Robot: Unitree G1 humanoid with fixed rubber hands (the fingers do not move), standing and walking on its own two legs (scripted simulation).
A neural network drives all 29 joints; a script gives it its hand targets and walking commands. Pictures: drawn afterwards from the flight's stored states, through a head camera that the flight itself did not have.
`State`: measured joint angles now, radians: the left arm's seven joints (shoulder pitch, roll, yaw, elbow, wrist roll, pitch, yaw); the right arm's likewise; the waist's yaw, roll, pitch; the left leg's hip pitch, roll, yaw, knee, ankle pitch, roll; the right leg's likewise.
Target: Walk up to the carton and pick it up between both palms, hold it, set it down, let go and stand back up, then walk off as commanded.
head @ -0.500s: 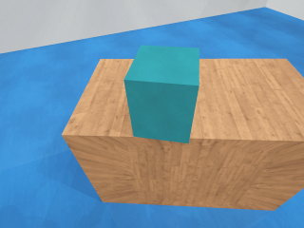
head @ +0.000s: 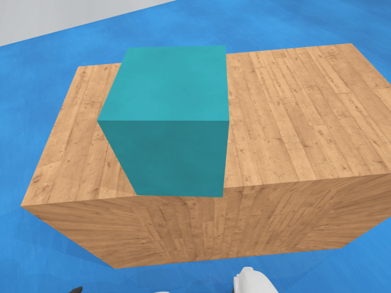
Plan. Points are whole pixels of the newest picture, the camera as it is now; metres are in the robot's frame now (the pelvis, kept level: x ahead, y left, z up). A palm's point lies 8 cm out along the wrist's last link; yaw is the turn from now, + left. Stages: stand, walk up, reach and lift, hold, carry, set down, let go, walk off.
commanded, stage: walk up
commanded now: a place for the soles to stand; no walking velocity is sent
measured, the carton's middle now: (177, 126) +0.44 +0.04 +0.09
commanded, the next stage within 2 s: reach and lift in 1.96 s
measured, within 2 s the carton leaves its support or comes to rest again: neither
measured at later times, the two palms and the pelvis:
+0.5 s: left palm out of the picture +0.13 +0.33 -0.10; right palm (348, 290) +0.15 -0.29 -0.11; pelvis +0.03 +0.01 +0.00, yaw +4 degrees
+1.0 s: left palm out of the picture +0.07 +0.32 -0.08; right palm out of the picture +0.14 -0.28 -0.10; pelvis +0.03 +0.01 +0.03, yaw +6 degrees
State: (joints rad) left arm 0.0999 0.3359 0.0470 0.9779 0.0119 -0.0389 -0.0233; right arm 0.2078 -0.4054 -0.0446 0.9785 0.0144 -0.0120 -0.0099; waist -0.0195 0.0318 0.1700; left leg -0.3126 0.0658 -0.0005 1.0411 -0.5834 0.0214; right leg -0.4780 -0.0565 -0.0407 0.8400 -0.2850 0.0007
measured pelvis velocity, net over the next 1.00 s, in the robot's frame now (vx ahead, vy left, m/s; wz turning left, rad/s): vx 0.03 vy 0.01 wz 0.11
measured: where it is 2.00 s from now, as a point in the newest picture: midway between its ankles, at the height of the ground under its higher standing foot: outside the picture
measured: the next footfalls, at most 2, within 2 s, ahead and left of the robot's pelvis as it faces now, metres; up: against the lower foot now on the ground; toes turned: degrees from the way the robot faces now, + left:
none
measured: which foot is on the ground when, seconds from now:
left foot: down 0.00-1.00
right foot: down 0.00-1.00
